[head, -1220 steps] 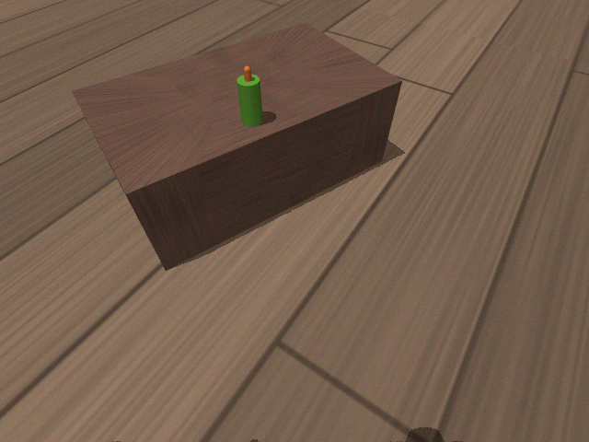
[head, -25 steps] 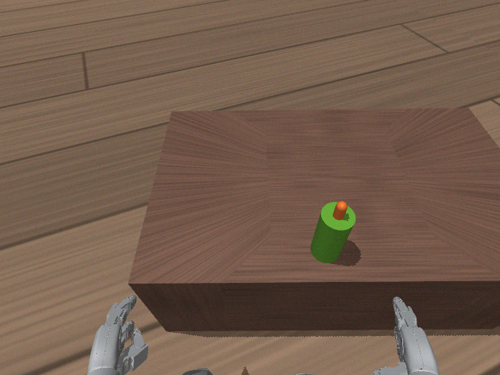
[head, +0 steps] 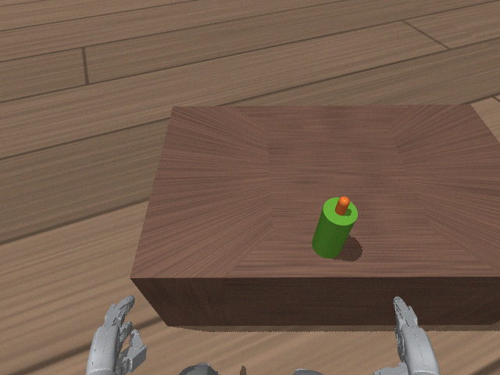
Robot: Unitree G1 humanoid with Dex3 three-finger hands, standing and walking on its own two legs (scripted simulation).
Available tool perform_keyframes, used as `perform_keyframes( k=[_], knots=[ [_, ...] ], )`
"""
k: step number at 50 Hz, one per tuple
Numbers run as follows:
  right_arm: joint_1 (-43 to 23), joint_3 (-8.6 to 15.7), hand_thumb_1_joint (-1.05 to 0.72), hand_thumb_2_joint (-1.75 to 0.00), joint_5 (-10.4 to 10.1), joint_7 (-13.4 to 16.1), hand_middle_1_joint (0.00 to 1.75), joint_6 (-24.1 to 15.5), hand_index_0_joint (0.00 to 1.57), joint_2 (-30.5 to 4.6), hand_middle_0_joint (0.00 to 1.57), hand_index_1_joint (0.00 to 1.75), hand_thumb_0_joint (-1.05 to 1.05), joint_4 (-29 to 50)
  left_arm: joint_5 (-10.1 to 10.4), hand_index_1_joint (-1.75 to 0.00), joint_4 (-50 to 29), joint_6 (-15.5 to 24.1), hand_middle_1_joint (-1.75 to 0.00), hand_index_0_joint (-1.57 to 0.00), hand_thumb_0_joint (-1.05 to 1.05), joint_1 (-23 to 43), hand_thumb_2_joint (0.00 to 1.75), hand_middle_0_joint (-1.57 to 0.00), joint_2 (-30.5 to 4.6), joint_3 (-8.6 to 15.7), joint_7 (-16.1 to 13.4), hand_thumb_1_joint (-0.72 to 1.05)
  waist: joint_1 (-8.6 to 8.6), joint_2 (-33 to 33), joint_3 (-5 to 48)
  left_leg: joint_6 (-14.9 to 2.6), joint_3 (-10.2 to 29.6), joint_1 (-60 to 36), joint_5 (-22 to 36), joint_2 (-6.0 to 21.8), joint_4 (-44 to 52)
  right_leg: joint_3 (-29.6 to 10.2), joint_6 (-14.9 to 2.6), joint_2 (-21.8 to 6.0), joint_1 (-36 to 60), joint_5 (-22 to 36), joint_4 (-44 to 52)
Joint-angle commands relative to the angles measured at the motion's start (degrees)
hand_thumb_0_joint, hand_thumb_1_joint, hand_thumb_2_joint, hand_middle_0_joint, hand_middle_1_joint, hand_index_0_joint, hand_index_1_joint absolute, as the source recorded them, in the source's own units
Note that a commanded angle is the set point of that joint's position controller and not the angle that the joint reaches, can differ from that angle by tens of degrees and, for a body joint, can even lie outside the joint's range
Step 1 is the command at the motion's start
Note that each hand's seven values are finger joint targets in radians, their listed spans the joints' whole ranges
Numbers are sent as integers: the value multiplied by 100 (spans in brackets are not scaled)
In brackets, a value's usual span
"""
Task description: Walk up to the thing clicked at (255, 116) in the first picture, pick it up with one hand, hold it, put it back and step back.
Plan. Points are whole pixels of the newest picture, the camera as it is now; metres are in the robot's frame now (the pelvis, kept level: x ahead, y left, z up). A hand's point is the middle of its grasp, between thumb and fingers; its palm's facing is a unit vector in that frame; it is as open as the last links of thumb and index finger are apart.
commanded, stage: home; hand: right
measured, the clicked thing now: (334, 224) +0.47 -0.19 -0.17
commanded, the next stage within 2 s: stand in 0.30 s
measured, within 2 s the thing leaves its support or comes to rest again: neither
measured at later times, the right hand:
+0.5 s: hand (375, 357) +0.17 -0.19 -0.08, palm faces -0.01 +0.94 -0.33, open 17.1 cm
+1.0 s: hand out of the picture +0.07 -0.24 -0.11, palm faces -0.01 +0.94 -0.34, open 7.8 cm
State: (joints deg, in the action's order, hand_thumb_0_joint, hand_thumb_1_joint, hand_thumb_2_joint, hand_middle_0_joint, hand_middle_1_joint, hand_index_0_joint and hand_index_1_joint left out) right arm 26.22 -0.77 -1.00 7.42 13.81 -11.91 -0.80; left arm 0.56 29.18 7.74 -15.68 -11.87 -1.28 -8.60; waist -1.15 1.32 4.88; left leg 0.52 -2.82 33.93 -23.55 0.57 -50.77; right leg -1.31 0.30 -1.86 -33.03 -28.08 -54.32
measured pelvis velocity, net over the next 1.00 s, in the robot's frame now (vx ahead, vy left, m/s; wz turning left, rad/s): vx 0.01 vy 0.00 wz -0.01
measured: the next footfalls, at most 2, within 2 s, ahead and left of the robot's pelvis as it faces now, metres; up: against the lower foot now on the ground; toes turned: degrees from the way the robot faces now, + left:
none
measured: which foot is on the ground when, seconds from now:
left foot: down 0.00-1.00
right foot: down 0.00-1.00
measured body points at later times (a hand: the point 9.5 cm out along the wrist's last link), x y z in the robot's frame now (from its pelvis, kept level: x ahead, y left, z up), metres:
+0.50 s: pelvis +0.00 +0.01 +0.00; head +0.03 +0.00 +0.45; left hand +0.17 +0.25 -0.08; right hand +0.17 -0.24 -0.06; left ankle +0.02 +0.13 -0.69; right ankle +0.00 -0.12 -0.69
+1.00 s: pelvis +0.01 +0.00 +0.04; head +0.01 +0.00 +0.49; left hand +0.08 +0.29 -0.09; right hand +0.08 -0.29 -0.08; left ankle +0.02 +0.13 -0.69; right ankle +0.00 -0.12 -0.69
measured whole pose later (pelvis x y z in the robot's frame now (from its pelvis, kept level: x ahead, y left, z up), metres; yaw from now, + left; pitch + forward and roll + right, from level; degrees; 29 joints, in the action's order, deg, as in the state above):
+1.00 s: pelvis +0.01 +0.00 +0.04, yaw -1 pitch -3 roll +0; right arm 12.0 0.2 1.6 0.9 -0.9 -18.2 -57.3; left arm -1.7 58.3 0.1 -11.2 -18.0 0.6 -0.5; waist 0.1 0.3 -1.6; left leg 0.8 -2.2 12.6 -15.6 2.2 -30.8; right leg -0.3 -0.1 0.1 -10.2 -17.9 -30.6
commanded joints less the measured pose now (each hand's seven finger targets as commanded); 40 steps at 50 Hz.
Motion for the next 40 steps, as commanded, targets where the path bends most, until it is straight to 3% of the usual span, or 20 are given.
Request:
perform_keyframes(
  k=[1, 5, 6, 7, 9, 14, 20, 21, 22, 23, 27, 31, 32, 37, 39, 40],
  knots=[
    [-180, 367, 56, -5, 54, 97, 5, -268, 5, -562, 5, 5, 0, 1081, 17, -30, -895, 321, -30, -20, 0, 374, 90, -20, -719, 289, -77, 90, 20, -32, 620, -66, -86, -601, 872, -130, 738, 77, -78, 121, 144, 1165, 972],
    [-281, 243, 56, -4, 59, 104, 5, -263, 5, -502, 5, 5, 0, 1091, 18, -30, -892, 325, -30, -20, 0, 382, 90, -20, -752, 307, -99, 90, -39, 9, 438, -71, -98, -428, 582, -147, 764, 53, -67, 102, 75, 867, 1073],
    [-183, 346, 56, -5, 62, 107, 5, -268, 5, -562, 5, 5, 0, 1099, 9, -30, -886, 326, -30, -20, 0, 391, 90, -20, -719, 302, -106, 90, 43, 65, 556, -72, -62, -548, 646, -120, 791, 99, -67, 137, 70, 929, 1001],
    [-250, 315, 55, -5, 58, 94, 5, -276, 5, -558, 5, 5, 0, 1091, 9, -30, -915, 326, -30, -20, 0, 411, 90, -20, -706, 288, -113, 90, -11, -89, 512, -51, -57, -540, 598, -119, 844, 110, -95, 143, 46, 859, 982],
    [-144, 355, 57, -4, 62, 110, 5, -255, 5, -613, 5, 5, 0, 1091, 14, -30, -884, 333, -30, -20, 0, 388, 90, -20, -698, 274, -101, 90, 48, 57, 497, -59, -43, -567, 743, -102, 804, 129, -82, 151, 66, 1007, 970],
    [-87, 302, 55, -5, 70, 97, 5, -245, 5, -524, 5, 5, 0, 1062, 4, -30, -846, 313, -30, -20, 0, 287, 90, -20, -734, 319, -108, 90, -5, 21, 753, -64, -80, -674, 1371, -111, 639, 97, -49, 131, 258, 1718, 878],
    [-247, 316, 56, -4, 58, 91, 5, -211, 5, -546, 5, 5, 0, 1083, 1, -30, -852, 294, -30, -20, 0, 371, 90, -20, -717, 288, -113, 90, -40, -31, 510, -44, -41, -562, 1016, -106, 783, 120, -78, 137, 160, 1256, 912],
    [-1087, 606, 48, -12, 714, -218, 13, -846, 13, -1528, 13, 13, 0, -927, -746, -30, 427, -75, -30, -20, 0, 654, 90, -20, -1631, 434, 229, 90, 196, -203, -176, -408, 560, -1042, 781, 276, 859, -366, -398, -167, 462, 1618, 1292],
    [-905, 643, 40, -20, 706, -342, 21, -1121, 20, -1484, 20, 21, 0, -1492, -742, -30, 505, -200, -30, -20, 0, 568, 90, -20, -1699, 566, 377, 90, 169, -204, 114, -569, 660, -1102, 1036, 361, 840, -299, -464, -168, 697, 1868, 1191],
    [-942, 636, 32, -28, 673, -402, 29, -1279, 20, -1496, 20, 29, 0, -1683, -701, -30, 521, -253, -30, -20, 0, 569, 90, -20, -1673, 598, 442, 90, 115, -229, 227, -601, 740, -1199, 1242, 387, 865, -321, -519, -157, 713, 1895, 1136],
    [-1081, 535, 0, -60, 432, -623, 30, -1576, 20, -1526, 20, 30, 0, -2451, -367, -30, 754, -381, -30, -20, 0, 628, 90, -20, -1548, 492, 672, 90, 61, -294, 195, -493, 791, -1381, 1453, 464, 1162, -326, -445, -70, 975, 1454, 1436],
    [-1442, 523, -32, -90, 390, -630, 30, -1622, 20, -1472, 20, 30, 0, -3175, -341, -30, 1190, -474, -30, -20, 0, 682, 90, -20, -1577, 505, 764, 90, 83, -97, 119, -435, 747, -1547, 999, 462, 1380, -446, -432, -76, 1043, 1092, 1808],
    [-1456, 528, -40, -90, 396, -626, 30, -1635, 20, -1543, 20, 30, 0, -3333, -342, -30, 1265, -486, -30, -20, 0, 672, 90, -20, -1602, 508, 778, 90, 88, -90, 46, -440, 757, -1557, 897, 455, 1465, -484, -433, -92, 1038, 999, 1933],
    [-1454, 494, -80, -90, 354, -591, 30, -1703, 20, -1610, 20, 30, 0, -4075, -264, -30, 1701, -494, -30, -20, 0, 633, 90, -20, -1697, 522, 758, 90, 127, 44, 20, -393, 651, -2052, 2165, 473, 1521, -577, -408, -249, 1480, 2475, 2133],
    [-1466, 485, -90, -90, 338, -564, 30, -1687, 20, -1651, 20, 30, 0, -4343, -237, -30, 1878, -526, -30, -20, 0, 609, 90, -20, -1731, 520, 737, 90, 117, 45, 6, -391, 625, -2205, 2314, 500, 1614, -589, -403, -277, 1635, 2681, 2259],
    [-1460, 466, -90, -90, 330, -556, 30, -1671, 20, -1678, 20, 30, 0, -4475, -228, -30, 1945, -553, -30, -20, 0, 633, 90, -20, -1743, 512, 739, 90, 138, 35, -140, -371, 640, -2235, 2140, 506, 1788, -604, -396, -254, 1535, 2375, 2397]
  ],
)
